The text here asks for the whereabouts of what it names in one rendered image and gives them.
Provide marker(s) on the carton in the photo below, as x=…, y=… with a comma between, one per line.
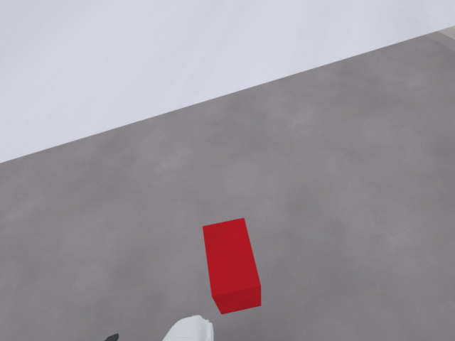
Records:
x=234, y=280

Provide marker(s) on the left robot thigh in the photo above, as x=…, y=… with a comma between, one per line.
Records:
x=190, y=329

